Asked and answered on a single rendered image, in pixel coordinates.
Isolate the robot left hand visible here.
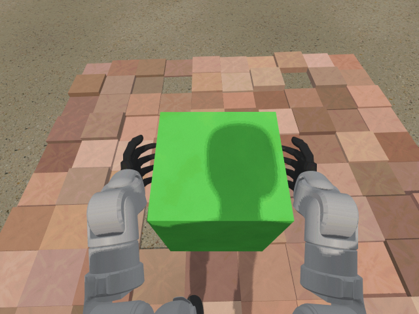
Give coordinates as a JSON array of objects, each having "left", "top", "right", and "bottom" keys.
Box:
[{"left": 120, "top": 135, "right": 156, "bottom": 186}]

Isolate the robot left foot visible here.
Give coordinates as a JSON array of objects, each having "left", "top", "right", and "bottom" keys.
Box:
[{"left": 187, "top": 295, "right": 204, "bottom": 314}]

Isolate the right robot forearm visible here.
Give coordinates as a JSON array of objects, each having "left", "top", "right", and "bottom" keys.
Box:
[{"left": 293, "top": 171, "right": 366, "bottom": 314}]

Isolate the carton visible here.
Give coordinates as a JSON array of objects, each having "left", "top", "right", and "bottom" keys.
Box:
[{"left": 147, "top": 112, "right": 294, "bottom": 251}]

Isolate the robot right hand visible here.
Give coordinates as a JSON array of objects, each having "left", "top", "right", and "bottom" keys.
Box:
[{"left": 282, "top": 137, "right": 317, "bottom": 191}]

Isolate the left robot forearm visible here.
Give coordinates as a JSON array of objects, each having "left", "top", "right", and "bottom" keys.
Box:
[{"left": 83, "top": 169, "right": 147, "bottom": 314}]

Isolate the left robot shin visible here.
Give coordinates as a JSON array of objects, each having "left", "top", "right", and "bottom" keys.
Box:
[{"left": 173, "top": 296, "right": 191, "bottom": 304}]

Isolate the left robot upper arm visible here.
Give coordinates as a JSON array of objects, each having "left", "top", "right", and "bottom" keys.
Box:
[{"left": 90, "top": 300, "right": 155, "bottom": 314}]

